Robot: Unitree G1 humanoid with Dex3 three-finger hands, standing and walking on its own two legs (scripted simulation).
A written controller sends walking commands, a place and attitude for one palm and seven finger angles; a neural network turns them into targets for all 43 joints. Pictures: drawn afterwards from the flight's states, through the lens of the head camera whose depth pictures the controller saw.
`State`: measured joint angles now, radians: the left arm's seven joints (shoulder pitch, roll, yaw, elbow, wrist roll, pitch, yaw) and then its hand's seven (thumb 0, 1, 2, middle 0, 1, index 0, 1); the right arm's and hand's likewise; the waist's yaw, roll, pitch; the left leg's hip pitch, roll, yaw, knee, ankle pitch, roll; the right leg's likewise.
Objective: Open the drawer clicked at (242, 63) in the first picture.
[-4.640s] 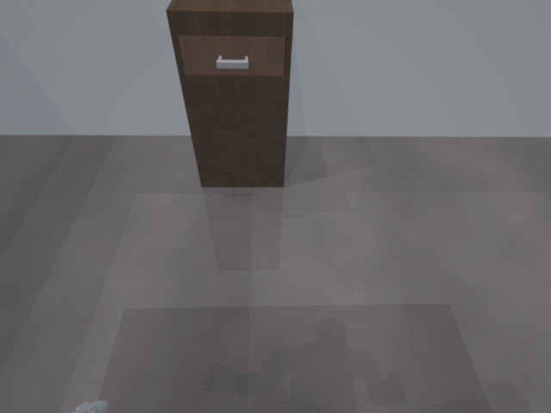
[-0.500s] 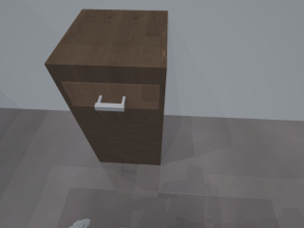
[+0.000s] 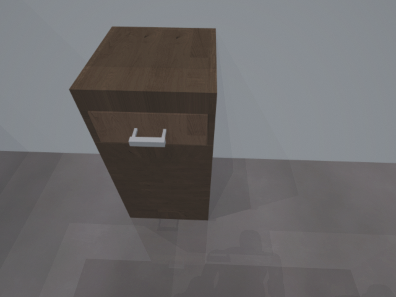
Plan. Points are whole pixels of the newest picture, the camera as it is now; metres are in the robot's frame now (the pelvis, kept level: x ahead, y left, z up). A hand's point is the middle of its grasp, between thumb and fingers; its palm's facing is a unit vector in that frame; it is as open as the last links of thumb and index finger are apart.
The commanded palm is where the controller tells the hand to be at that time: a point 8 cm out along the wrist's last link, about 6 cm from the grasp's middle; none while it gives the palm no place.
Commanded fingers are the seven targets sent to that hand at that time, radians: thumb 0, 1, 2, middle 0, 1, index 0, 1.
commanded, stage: come to a stop and stand still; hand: left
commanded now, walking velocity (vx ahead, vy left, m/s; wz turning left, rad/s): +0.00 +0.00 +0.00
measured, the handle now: (148, 136) +0.60 +0.20 -0.09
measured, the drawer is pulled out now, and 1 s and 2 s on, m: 0.00 0.00 0.00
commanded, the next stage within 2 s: look again from close up in 0.24 s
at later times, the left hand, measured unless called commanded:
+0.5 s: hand out of the picture -0.02 +0.16 -0.18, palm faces +0.02 -0.98 -0.17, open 7.3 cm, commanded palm none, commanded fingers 0.00 0.90 0.90 -0.20 -0.30 -0.20 -0.30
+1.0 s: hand out of the picture -0.03 +0.18 -0.18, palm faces +0.06 -0.98 -0.16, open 7.3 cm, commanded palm none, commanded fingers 0.00 0.90 0.90 -0.20 -0.30 -0.20 -0.30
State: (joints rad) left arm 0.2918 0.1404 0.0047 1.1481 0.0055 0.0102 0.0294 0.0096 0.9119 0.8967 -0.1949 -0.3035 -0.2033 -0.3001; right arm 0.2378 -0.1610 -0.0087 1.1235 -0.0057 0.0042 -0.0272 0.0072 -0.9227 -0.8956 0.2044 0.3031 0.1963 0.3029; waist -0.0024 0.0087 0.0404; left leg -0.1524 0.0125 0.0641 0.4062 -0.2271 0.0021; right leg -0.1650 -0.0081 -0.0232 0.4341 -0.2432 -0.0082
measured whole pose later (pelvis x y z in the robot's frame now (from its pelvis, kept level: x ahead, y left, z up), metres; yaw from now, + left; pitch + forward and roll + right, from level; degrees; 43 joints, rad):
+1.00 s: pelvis -0.02 +0.02 -0.01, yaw +2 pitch -2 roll +0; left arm 0.34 0.15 0.00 1.07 0.02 -0.01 0.02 0.01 0.91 0.90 -0.19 -0.30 -0.20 -0.30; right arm 0.31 -0.15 0.02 1.07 -0.02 -0.01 -0.01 0.01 -0.91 -0.90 0.20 0.30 0.20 0.30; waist 0.00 -0.02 0.01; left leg -0.22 -0.01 0.05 0.49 -0.24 0.03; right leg -0.21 -0.03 -0.04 0.49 -0.25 0.01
